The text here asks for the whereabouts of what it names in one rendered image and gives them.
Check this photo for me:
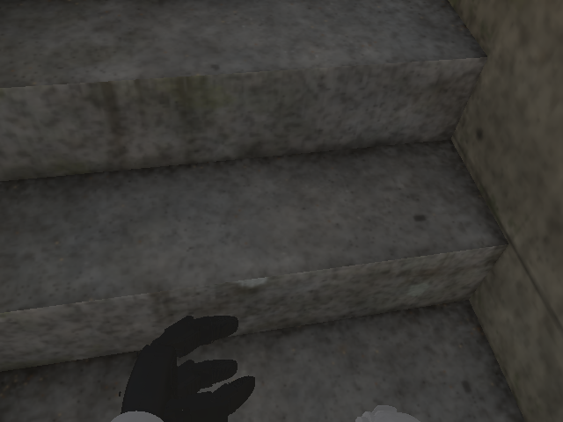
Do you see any robot right shin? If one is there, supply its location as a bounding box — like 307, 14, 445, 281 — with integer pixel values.
372, 405, 397, 415

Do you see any robot left hand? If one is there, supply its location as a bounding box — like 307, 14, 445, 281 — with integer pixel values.
119, 316, 255, 422

